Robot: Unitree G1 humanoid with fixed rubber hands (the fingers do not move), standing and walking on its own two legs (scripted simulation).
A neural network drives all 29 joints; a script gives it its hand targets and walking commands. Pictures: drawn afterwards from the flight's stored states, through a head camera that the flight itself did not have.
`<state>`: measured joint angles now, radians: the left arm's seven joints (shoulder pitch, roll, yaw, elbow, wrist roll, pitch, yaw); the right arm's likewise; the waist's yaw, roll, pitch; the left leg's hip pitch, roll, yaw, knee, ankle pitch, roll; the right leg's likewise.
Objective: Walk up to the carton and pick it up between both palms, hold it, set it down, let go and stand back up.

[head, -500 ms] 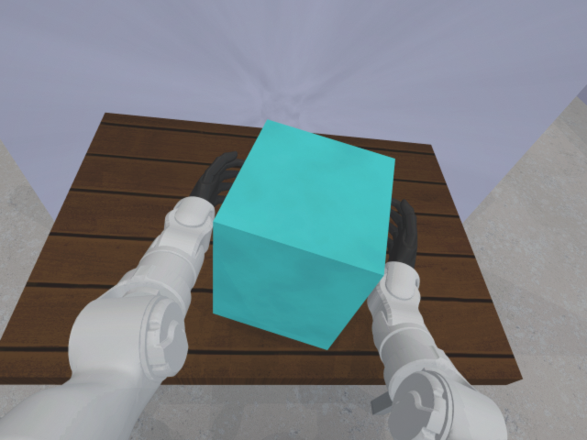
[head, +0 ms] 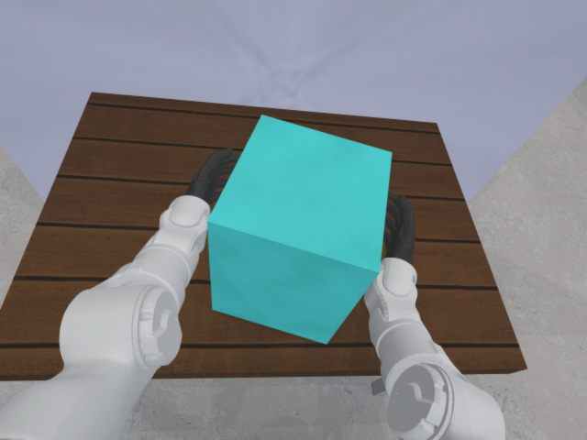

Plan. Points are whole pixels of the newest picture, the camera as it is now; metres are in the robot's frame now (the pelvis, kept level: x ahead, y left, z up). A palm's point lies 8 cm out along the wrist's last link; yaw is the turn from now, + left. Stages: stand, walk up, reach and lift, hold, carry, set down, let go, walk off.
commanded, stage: set down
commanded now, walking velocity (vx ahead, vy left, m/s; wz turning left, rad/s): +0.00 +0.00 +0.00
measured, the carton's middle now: (296, 236) +0.43 -0.05 -0.02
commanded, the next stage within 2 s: none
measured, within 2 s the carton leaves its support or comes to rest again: neither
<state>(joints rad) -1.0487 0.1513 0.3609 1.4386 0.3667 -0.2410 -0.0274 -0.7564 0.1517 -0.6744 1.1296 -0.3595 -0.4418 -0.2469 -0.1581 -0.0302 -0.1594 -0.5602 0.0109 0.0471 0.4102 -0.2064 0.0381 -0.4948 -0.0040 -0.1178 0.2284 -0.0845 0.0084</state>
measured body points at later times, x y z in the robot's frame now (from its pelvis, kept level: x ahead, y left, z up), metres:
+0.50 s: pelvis -0.01 +0.01 +0.00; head +0.10 +0.05 +0.43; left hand +0.48 +0.09 +0.02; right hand +0.38 -0.19 +0.02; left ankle -0.03 +0.08 -0.74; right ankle -0.01 -0.13 -0.74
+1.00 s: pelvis -0.01 +0.00 +0.00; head +0.10 +0.05 +0.43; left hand +0.47 +0.09 +0.02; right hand +0.38 -0.19 +0.02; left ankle -0.03 +0.08 -0.74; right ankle -0.01 -0.13 -0.74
